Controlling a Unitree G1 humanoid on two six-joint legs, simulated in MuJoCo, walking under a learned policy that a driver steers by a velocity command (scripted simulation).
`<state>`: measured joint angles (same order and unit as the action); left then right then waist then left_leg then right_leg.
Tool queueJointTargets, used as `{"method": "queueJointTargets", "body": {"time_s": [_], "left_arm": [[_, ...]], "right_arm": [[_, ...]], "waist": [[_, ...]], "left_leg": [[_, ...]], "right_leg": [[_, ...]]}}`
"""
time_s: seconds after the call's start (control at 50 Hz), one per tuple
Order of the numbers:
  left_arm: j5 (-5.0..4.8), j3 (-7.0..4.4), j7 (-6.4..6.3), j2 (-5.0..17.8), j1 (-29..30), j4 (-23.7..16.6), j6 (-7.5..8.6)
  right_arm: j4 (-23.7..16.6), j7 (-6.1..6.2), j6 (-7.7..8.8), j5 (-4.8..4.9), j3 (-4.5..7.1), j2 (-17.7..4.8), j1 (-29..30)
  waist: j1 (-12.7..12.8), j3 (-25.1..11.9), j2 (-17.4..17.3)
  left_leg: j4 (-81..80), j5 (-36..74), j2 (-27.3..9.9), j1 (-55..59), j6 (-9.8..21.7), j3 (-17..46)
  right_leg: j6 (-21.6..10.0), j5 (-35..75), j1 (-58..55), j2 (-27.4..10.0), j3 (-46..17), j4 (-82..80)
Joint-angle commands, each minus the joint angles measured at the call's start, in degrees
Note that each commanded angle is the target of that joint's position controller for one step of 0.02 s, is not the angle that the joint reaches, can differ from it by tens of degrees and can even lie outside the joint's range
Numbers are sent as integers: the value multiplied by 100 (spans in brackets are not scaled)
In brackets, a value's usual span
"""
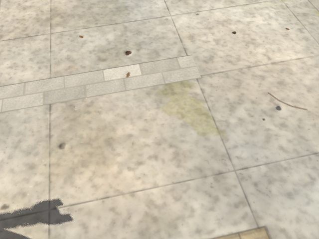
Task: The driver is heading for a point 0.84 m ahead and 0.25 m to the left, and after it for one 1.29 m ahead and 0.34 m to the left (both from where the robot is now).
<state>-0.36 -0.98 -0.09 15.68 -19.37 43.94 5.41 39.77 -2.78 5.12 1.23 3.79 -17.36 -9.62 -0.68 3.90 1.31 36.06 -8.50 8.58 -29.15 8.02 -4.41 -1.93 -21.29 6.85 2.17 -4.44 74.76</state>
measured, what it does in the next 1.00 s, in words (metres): walks ahead, turning left: right foot, then left foot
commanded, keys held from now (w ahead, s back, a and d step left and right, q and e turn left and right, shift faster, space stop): w+q+shift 0.78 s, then e+shift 0.22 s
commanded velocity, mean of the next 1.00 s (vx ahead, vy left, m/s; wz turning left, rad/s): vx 0.91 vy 0.00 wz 0.73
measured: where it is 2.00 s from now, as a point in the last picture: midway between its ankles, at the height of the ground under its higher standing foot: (83, 124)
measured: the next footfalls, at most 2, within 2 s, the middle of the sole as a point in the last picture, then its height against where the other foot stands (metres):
right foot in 0.34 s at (200, 203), level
left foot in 0.82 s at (102, 158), level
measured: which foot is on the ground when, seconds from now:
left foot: down 0.00-0.36, up 0.38-0.80, down 0.82-1.00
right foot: up 0.00-0.32, down 0.34-0.82, up 0.84-1.00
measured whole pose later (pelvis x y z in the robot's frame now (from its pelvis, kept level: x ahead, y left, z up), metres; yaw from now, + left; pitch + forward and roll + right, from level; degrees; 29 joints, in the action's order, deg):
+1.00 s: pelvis +0.78 +0.22 +0.03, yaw +45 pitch -1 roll +0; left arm -2.4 -1.9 -1.0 17.4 -11.7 42.0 4.2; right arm 41.1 -2.4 4.4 -1.1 2.1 -14.6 -13.9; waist -0.6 5.6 2.0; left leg 28.1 -11.8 5.0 -15.7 7.3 -6.5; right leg 1.3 -19.5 32.0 -5.8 -5.6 72.0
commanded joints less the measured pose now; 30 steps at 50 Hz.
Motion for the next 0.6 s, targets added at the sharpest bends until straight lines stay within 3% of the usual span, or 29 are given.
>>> {"method": "queueJointTargets", "body": {"time_s": [0.02,0.04,0.06,0.1,0.14,0.18,0.22,0.28,0.3,0.32,0.34,0.36,0.38,0.4,0.42,0.44,0.46,0.48,0.52,0.54,0.6], "left_arm": [[-23,-45,34,598,1000,-1112,526],[16,-43,46,512,794,-1118,498],[67,-44,40,512,736,-1089,441],[144,-31,7,467,786,-1147,355],[235,48,7,374,1522,-1482,361],[252,112,56,136,2193,-1681,403],[114,23,60,207,2408,-1774,408],[-122,-184,-5,565,2518,-1818,393],[-157,-288,-25,717,2303,-1779,417],[-189,-432,-47,904,1645,-1676,436],[-221,-527,-94,1028,305,-1480,398],[-181,-598,-152,1433,-1000,-1270,301],[39,-628,30,1761,-831,-1068,309],[47,-532,18,981,-410,-1294,245],[30,-456,-27,663,-164,-1218,178],[105,-429,-24,621,-59,-1097,133],[162,-413,-25,554,122,-968,129],[176,-374,-24,409,262,-847,148],[41,-338,27,209,358,-609,184],[-5,-351,32,260,408,-521,192],[54,-419,-15,597,645,-430,209]], "right_arm": [[-74,19,110,-125,169,-467,-1239],[-162,40,143,-187,131,-405,-973],[-198,47,129,-132,124,-377,-824],[-140,113,116,27,84,-297,-896],[-123,231,112,91,85,-371,-960],[-55,327,65,133,131,-498,-1037],[68,346,36,183,190,-646,-1386],[184,384,-31,237,203,-536,-1600],[202,385,-74,201,222,-541,-1608],[190,357,-120,135,243,-606,-1518],[24,306,-161,-38,196,-535,-1221],[-169,272,-139,-271,-33,201,-1425],[-448,261,-56,308,-205,419,-2398],[-224,357,-130,404,-133,-122,-1927],[-347,346,-164,248,-69,-403,-1156],[-443,324,-204,79,-62,-354,-649],[-595,274,-215,3,-38,-295,-413],[-655,218,-280,66,-28,-211,-380],[-776,169,-415,169,-79,18,-335],[-843,148,-454,141,-108,64,-238],[-969,82,-430,75,-144,-32,22]], "waist": [[-286,-822,388],[99,-638,209],[229,-400,31],[369,-43,37],[194,388,-1],[-91,444,-198],[-315,145,-377],[-333,-5,-570],[-173,-180,-637],[264,-637,-671],[990,-1566,-748],[1154,-2594,382],[400,-3313,3357],[680,-2299,2072],[801,-1398,1190],[732,-859,66],[541,-532,19],[365,-323,165],[187,-163,363],[121,-10,295],[-26,268,109]], "left_leg": [[-2310,-1605,-1735,3370,1048,4233],[-2406,-1255,-1523,2690,1146,3893],[-2515,-978,-1355,2263,1208,3678],[-2661,-748,-1250,1562,1240,3378],[-2833,-327,-1037,638,1137,2938],[-2746,-253,-652,-150,776,2465],[-2661,-646,-745,-239,545,2676],[-1934,-547,-891,1097,313,3068],[-1441,222,-941,1509,214,3124],[-486,1312,-843,1779,20,2967],[1016,1715,-764,1282,-204,2742],[3175,-908,-420,156,-282,2216],[4874,-2279,-340,-1584,-421,1752],[5270,-1598,-881,-2180,-454,1543],[5219,-1155,-1004,-2346,-464,1255],[5008,-964,-1235,-2071,-459,1140],[4636,-775,-1438,-1859,-446,1189],[4443,-807,-1616,-1613,-439,1210],[4274,-914,-1807,-1684,-409,1133],[4178,-782,-1854,-1847,-436,1103],[3399,146,-1884,-1904,-570,1007]], "right_leg": [[-240,370,3333,-345,-560,515],[-214,461,3043,-471,-654,202],[-127,417,2997,-526,-580,-59],[93,382,3054,-670,-429,-739],[330,1046,2818,-635,-99,-1965],[451,2387,1789,-363,152,-3376],[557,3331,833,-120,103,-3983],[581,2837,903,-130,-234,-4695],[503,2423,726,-72,-202,-4773],[363,1974,104,-66,-125,-4759],[125,1502,-1419,-504,-264,-4194],[-117,299,-3252,-1626,-1611,-3962],[-1164,-2341,-4074,-3038,-5441,-5591],[-971,-3430,-3390,-2622,-5146,-5982],[-743,-2269,-2592,-2360,-3868,-5894],[-631,-777,-1719,-2121,-2886,-5846],[-658,52,-1066,-1947,-2261,-5867],[-588,458,-594,-1770,-1679,-5975],[-551,951,-285,-1708,-985,-6153],[-568,1293,-171,-1736,-681,-6255],[-523,1864,140,-1660,256,-6594]]}}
